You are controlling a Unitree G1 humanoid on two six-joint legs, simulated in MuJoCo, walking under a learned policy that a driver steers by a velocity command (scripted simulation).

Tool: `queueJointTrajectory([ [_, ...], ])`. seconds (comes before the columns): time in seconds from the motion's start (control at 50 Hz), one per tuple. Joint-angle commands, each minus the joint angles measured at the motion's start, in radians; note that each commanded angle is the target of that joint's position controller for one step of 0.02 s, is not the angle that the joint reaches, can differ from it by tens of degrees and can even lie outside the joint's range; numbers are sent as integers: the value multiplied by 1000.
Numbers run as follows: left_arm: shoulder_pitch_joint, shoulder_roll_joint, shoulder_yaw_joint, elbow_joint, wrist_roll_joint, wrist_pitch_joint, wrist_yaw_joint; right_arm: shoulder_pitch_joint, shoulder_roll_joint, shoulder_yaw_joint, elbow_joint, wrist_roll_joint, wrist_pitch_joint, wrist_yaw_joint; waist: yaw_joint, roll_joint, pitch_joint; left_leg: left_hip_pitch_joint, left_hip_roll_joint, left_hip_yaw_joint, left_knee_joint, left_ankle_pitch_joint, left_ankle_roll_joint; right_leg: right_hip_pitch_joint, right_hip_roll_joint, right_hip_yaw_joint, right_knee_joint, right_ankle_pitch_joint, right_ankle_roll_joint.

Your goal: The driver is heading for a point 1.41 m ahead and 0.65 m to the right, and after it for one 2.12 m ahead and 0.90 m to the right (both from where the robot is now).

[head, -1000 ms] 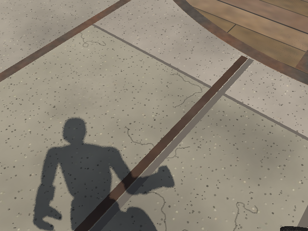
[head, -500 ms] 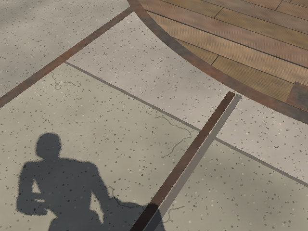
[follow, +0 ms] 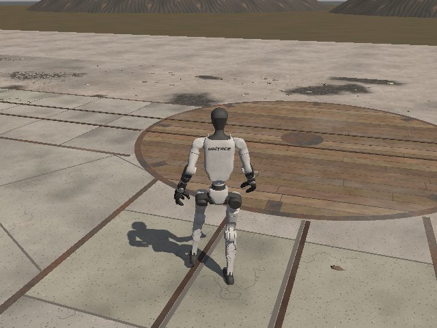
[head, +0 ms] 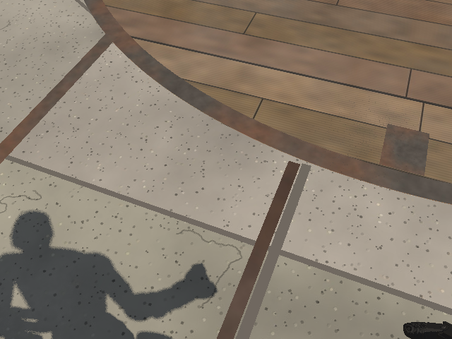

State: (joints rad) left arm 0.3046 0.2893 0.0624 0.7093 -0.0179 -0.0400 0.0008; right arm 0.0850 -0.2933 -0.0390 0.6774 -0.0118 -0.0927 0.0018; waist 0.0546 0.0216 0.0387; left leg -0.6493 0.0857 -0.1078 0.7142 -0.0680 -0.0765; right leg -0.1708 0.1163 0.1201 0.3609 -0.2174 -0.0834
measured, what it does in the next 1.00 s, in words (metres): walks ahead, turning right: left foot, then right foot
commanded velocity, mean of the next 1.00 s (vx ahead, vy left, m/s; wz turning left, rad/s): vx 0.50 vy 0.00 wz -0.59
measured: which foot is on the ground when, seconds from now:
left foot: up 0.00-0.12, down 0.14-0.68, up 0.70-1.00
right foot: down 0.00-0.16, up 0.18-0.66, down 0.68-1.00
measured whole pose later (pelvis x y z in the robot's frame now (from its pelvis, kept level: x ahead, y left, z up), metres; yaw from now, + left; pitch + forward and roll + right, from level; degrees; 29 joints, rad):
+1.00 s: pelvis +0.51 -0.12 +0.00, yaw -35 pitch +2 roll +0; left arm 0.35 0.29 0.06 0.68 -0.02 -0.04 0.01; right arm 0.05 -0.31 -0.04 0.71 -0.01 -0.09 0.01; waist 0.06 0.04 0.04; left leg -0.66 0.08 -0.10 0.69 -0.01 -0.07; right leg -0.15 0.11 0.13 0.36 -0.22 -0.09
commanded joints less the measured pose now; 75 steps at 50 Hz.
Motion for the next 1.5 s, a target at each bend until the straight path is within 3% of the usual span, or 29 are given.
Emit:
queueJointTrajectory([
  [0.02, 22, 176, 51, -51, -8, -3, 12, -87, -68, -14, -75, 15, -18, 8, 18, -107, -54, 189, -83, 57, -140, 140, -8, -103, -199, 161, -79, 163, -134],
  [0.08, 34, 164, 51, -46, -10, 3, 16, -78, -111, -34, -77, 22, -30, 16, -3, -131, -59, 220, -82, 18, -209, 65, 26, -17, -239, 265, 5, 88, -108],
  [0.14, 10, 101, 32, -63, 1, 3, 12, 118, -164, -66, -38, 9, -45, 7, -114, -126, -150, 515, -22, -5, -259, -9, 112, -61, -175, 244, 237, 99, -42],
  [0.16, 44, 32, 7, -78, 22, 1, 10, 260, -219, -80, -26, 0, -43, -2, -152, 28, -289, 761, 163, -199, -262, -87, 169, -186, -92, 135, 532, -132, 1],
  [0.18, 154, 21, -1, -118, -20, -9, 9, 312, -284, -95, 14, -7, -29, 8, -87, 387, -346, 960, 347, -702, -394, -406, 326, -531, -17, 40, 825, -400, 43],
  [0.2, 134, 129, 20, -82, -27, -7, 14, 261, -180, -74, -14, 10, -27, 12, -113, 215, -244, 889, 323, -696, -440, -582, 302, -620, -92, 73, 935, -331, 61],
  [0.24, -10, 152, 32, -99, -7, 4, 12, 186, -114, -51, -22, 3, -15, 6, -119, 54, -92, 686, 236, -382, -441, -351, 241, -599, -154, 23, 935, -173, 73],
  [0.3, -27, 107, 34, -114, -11, 13, -1, 149, -76, -40, 2, -1, -17, -1, -82, 101, -38, 552, 161, -162, -499, -133, 233, -522, -211, 2, 838, -90, 80],
  [0.4, -98, 61, 20, -146, -4, 24, -8, 166, -125, -58, 48, 3, -21, -4, -86, 53, -14, 574, 183, 2, -554, 51, 270, -587, -231, -18, 677, 29, 106],
  [0.56, -294, 35, 5, -202, -9, 8, -55, 220, -182, -71, 110, 26, 11, -9, -145, 38, 46, 675, 183, 217, -533, 186, 218, -506, -199, -137, 317, 199, 59],
  [0.62, -259, 78, 26, -213, -1, 14, -61, 213, -224, -85, 116, 42, 28, -14, -92, 74, 1, 739, 194, 273, -386, 591, 189, -384, -128, -205, 275, 60, 0],
  [0.66, -19, 153, 72, -155, -2, 23, -50, 192, -229, -85, 110, 51, 40, -22, 52, 61, -132, 661, 156, 322, -56, 754, 150, -47, -47, -236, 197, 88, -66],
  [0.68, 149, 224, 103, -113, -7, 34, -29, 208, -184, -67, 95, 27, 35, -25, 121, -32, -222, 414, 116, 318, 241, 449, 109, 268, -130, -72, 185, 102, -119],
  [0.7, 96, 336, 110, -127, -14, 24, -23, 298, -38, -19, 32, -14, 11, -10, -21, -305, -301, -29, -93, 231, 590, -501, 52, 555, -392, 515, 87, -67, -301],
  [0.72, 131, 251, 86, -154, -8, 6, -30, 198, -125, -29, 23, 19, -25, 5, 65, -190, -420, -129, -97, 11, 692, -523, 64, 590, -446, 716, -49, -211, -332],
  [0.74, 98, 200, 69, -137, 1, -9, -33, 106, -166, -41, -9, 54, -42, 12, 69, -142, -266, -199, -54, 13, 667, -417, 81, 488, -418, 571, -71, -142, -280],
  [0.76, 43, 179, 61, -136, -2, -16, -32, 93, -152, -34, -9, 43, -52, 7, 24, -67, -177, -159, -12, 18, 577, -328, 89, 338, -373, 448, -71, -37, -246],
  [0.8, -61, 132, 43, -158, 14, -19, -27, 117, -158, -43, 9, 7, -43, 0, -54, -55, -108, -25, 33, 12, 450, -248, 73, 121, -305, 305, -96, 171, -213],
  [0.88, -55, 151, 46, -135, 9, -25, -5, 98, -111, -33, 4, -8, -7, -1, -74, -56, -70, 32, 17, 47, 283, -161, 13, -42, -262, 200, -134, 318, -220],
  [0.98, 15, 170, 51, -90, -1, -13, 16, -90, -62, -10, -37, 3, -12, 13, -1, -91, -33, 126, -53, 61, -86, 153, -1, -103, -196, 133, -119, 176, -144],
  [1.08, 86, 149, 44, -31, -3, -10, 15, -134, -103, -23, -55, 14, -29, 33, 20, -118, -18, 147, -56, 38, -203, 123, 51, 38, -273, 223, -34, 133, -122],
  [1.14, 68, 140, 41, -22, 2, 1, 13, -7, -135, -45, -26, 9, -37, 27, -52, -144, -52, 309, -84, 86, -264, 20, 116, 84, -254, 227, 98, 340, -86],
  [1.16, 64, 102, 26, -31, 10, 1, 10, 116, -170, -59, -7, -3, -42, 22, -109, -111, -164, 514, -11, 26, -236, 47, 168, 33, -202, 178, 284, 364, -54],
  [1.18, 160, 52, 7, -43, 3, -8, 11, 256, -256, -82, 13, -18, -40, 19, -118, 84, -332, 886, 188, -294, -230, -21, 307, -253, -80, 71, 623, 140, 21],
  [1.2, 212, 53, -1, -36, -9, -17, 14, 337, -233, -85, 61, 11, -27, 32, -123, 295, -380, 1007, 306, -652, -383, -288, 396, -486, -14, 37, 863, -347, 64],
  [1.22, 126, 136, 17, -40, -20, -21, 12, 301, -160, -62, 53, 32, -24, 33, -143, 165, -241, 920, 288, -629, -426, -458, 357, -595, -68, 83, 945, -319, 59],
  [1.26, -40, 136, 17, -79, -2, -27, 9, 195, -111, -42, 39, 12, -9, 26, -120, 39, -55, 672, 207, -385, -464, -326, 308, -599, -149, 6, 886, -179, 55],
  [1.34, -19, 71, 10, -66, 9, -23, 1, 165, -86, -29, 51, 9, -15, 21, -62, 86, -40, 519, 126, -196, -533, -54, 304, -479, -211, -37, 709, -81, 71],
  [1.5, -262, 27, -16, -119, 7, -42, -19, 265, -158, -44, 115, 32, 2, 7, -137, 50, -2, 520, 96, -8, -565, 94, 276, -402, -182, -102, 259, 267, 100],
])
Velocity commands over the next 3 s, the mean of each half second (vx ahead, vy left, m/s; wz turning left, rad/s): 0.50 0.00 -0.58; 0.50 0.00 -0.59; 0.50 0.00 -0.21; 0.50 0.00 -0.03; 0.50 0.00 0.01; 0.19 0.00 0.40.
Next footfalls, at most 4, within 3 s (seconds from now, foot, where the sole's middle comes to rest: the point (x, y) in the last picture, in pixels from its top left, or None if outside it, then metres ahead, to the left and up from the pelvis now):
0.14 left None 0.27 0.15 -0.78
0.68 right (316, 335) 0.47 -0.18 -0.78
1.16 left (301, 228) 0.82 -0.16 -0.78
1.66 right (410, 218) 0.87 -0.53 -0.78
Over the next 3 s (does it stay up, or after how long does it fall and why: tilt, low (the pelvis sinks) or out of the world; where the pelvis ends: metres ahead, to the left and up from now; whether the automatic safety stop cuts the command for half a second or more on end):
stays up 1.27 -0.72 -0.01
